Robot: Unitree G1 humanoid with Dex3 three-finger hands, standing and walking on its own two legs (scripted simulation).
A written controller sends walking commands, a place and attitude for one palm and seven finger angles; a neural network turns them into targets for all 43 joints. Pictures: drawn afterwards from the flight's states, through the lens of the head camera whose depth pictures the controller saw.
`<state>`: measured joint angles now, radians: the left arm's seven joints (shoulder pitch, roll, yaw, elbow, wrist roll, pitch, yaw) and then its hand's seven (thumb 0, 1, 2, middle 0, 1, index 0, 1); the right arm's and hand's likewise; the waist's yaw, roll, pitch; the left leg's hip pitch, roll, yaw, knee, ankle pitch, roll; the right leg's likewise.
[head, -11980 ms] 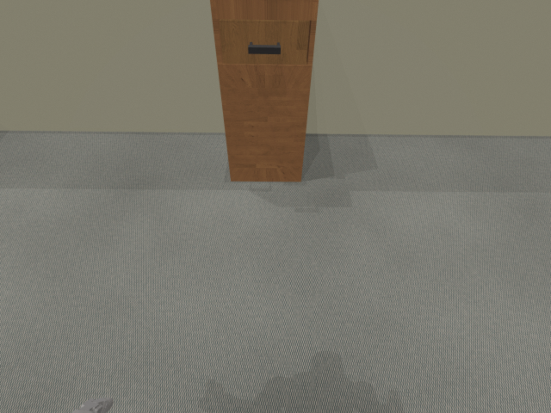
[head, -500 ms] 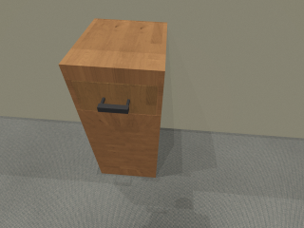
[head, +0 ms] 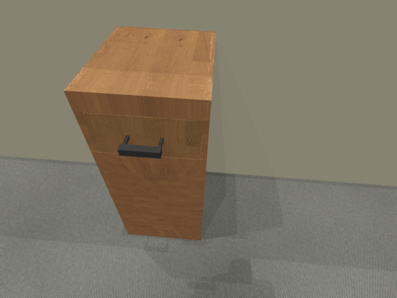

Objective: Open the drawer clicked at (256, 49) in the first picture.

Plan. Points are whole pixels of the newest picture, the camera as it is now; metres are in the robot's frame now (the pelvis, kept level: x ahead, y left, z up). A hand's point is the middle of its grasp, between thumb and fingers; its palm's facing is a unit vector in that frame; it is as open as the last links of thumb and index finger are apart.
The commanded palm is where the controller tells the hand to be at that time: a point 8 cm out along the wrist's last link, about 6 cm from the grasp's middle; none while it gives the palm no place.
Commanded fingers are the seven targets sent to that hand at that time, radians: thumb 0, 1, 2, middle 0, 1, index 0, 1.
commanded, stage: come to a stop and stand still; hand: left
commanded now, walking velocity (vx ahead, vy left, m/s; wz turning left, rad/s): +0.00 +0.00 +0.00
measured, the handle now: (142, 145) +0.53 +0.19 -0.04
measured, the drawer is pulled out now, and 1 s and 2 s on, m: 0.00 0.00 0.00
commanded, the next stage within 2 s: look again from close up in 0.98 s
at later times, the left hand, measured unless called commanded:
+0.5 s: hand out of the picture +0.00 +0.18 -0.17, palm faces +0.04 -0.98 -0.19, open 7.4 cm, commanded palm none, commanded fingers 0.00 0.90 0.90 -0.20 -0.30 -0.20 -0.30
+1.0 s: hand out of the picture -0.09 +0.18 -0.17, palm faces +0.03 -0.99 -0.17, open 7.4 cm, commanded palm none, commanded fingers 0.00 0.90 0.90 -0.20 -0.30 -0.20 -0.30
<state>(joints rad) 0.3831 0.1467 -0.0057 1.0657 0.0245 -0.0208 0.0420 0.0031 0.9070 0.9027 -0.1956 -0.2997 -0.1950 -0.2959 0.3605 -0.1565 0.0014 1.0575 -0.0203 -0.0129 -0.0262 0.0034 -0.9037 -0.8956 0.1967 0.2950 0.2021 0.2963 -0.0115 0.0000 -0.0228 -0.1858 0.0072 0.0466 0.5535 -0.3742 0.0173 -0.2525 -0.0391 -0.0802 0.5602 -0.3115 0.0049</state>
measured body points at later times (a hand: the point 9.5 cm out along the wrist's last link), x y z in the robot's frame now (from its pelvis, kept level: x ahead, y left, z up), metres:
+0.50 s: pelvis -0.02 +0.01 +0.01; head -0.03 +0.02 +0.46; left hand -0.01 +0.24 -0.15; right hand +0.00 -0.22 -0.14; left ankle -0.05 +0.11 -0.73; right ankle -0.01 -0.12 -0.73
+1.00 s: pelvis -0.05 +0.03 +0.01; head -0.05 +0.03 +0.46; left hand -0.09 +0.24 -0.15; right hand -0.09 -0.17 -0.15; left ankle -0.05 +0.11 -0.73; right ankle -0.01 -0.12 -0.73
